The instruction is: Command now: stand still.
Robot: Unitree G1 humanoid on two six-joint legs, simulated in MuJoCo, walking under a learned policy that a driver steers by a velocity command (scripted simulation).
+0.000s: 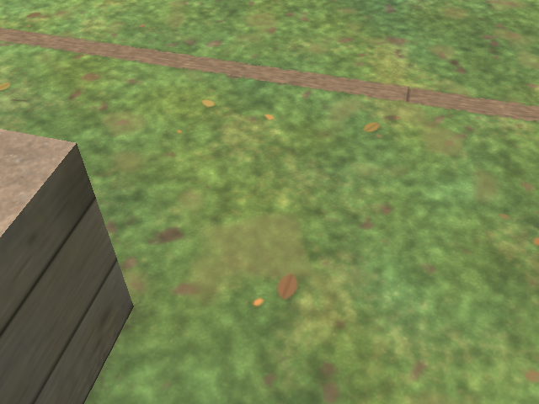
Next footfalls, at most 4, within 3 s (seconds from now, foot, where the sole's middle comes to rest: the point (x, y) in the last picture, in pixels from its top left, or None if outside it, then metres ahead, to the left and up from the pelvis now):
0.56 right None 0.09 -0.18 -0.78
0.98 left None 0.40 0.04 -0.78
1.50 right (350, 334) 0.74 -0.19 -0.78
2.08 left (261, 248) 1.04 0.05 -0.78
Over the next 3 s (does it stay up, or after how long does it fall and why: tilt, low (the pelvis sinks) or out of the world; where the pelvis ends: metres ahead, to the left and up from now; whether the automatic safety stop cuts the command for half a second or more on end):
stays up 1.35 -0.16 0.00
